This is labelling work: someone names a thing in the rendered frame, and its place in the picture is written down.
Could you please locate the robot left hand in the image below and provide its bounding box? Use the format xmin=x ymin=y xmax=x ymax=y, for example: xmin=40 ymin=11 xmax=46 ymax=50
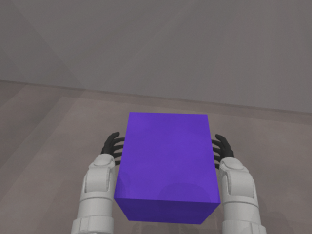
xmin=100 ymin=132 xmax=125 ymax=166

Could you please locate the carton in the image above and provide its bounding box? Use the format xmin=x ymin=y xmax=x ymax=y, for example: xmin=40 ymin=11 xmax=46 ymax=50
xmin=114 ymin=112 xmax=221 ymax=225

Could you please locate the right robot forearm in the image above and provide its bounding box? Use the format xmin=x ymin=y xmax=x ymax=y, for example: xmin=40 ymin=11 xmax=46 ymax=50
xmin=218 ymin=157 xmax=267 ymax=234

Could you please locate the robot right hand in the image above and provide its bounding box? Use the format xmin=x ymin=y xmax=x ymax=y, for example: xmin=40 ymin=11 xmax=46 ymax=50
xmin=211 ymin=134 xmax=235 ymax=169

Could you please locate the left robot forearm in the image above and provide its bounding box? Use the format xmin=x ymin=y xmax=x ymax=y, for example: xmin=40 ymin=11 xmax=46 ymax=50
xmin=71 ymin=154 xmax=116 ymax=234

